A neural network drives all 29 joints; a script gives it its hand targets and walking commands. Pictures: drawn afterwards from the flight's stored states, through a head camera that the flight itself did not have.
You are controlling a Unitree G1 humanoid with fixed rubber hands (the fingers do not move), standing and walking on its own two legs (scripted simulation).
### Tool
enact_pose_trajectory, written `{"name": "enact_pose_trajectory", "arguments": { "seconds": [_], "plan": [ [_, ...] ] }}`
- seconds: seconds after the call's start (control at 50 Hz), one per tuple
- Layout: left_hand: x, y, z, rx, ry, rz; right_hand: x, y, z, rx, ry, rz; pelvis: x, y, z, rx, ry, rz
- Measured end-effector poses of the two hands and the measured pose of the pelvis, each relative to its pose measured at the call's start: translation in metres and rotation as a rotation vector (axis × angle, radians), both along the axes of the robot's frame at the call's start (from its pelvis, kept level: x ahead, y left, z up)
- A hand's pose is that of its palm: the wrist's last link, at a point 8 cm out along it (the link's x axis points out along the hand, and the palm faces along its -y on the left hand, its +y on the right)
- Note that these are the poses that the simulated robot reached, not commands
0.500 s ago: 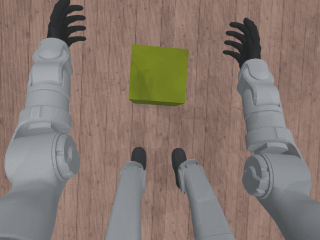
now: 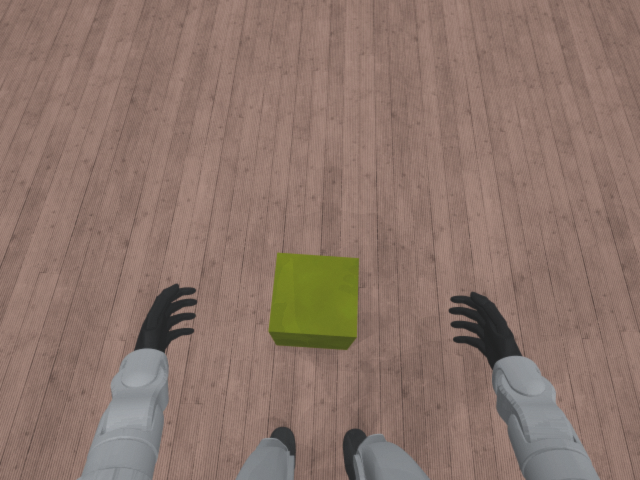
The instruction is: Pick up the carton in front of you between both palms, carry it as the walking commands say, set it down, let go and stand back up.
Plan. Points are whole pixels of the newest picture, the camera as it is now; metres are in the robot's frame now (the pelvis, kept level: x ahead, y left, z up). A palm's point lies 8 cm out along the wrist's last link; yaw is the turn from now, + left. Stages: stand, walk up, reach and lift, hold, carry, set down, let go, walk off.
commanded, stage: let go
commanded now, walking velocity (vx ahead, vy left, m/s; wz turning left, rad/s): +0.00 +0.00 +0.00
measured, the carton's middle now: (314, 304) +0.46 +0.00 -0.62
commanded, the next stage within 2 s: stand in 0.76 s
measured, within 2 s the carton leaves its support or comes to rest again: neither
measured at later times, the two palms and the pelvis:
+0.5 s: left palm (108, 454) +0.18 +0.24 -0.04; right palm (534, 417) +0.18 -0.23 -0.04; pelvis +0.02 +0.01 +0.03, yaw +0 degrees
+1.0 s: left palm (67, 472) +0.16 +0.28 -0.05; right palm (577, 422) +0.17 -0.28 -0.05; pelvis +0.03 +0.00 +0.02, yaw -1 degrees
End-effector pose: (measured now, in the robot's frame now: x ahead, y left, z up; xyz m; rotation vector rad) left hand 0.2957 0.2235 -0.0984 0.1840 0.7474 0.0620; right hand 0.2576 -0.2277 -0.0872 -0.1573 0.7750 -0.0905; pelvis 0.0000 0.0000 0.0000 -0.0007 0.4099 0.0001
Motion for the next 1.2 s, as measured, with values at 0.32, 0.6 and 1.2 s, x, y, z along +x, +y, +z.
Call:
{"name": "enact_pose_trajectory", "arguments": {
  "seconds": [0.32,0.6,1.2],
  "plan": [
    [-0.100,0.011,0.052,-0.003,0.029,0.001,-0.081,-0.003,0.048,0.001,0.012,0.006,0.020,0.004,0.027,0.002,-0.363,-0.010],
    [-0.119,0.011,0.059,-0.012,0.054,0.010,-0.078,0.002,0.049,-0.002,0.022,0.029,0.016,0.004,0.026,0.005,-0.503,-0.006],
    [-0.127,0.064,0.043,0.196,0.160,0.078,-0.082,-0.061,0.026,-0.199,0.136,-0.018,0.038,-0.003,0.023,0.000,-0.407,-0.007]
  ]
}}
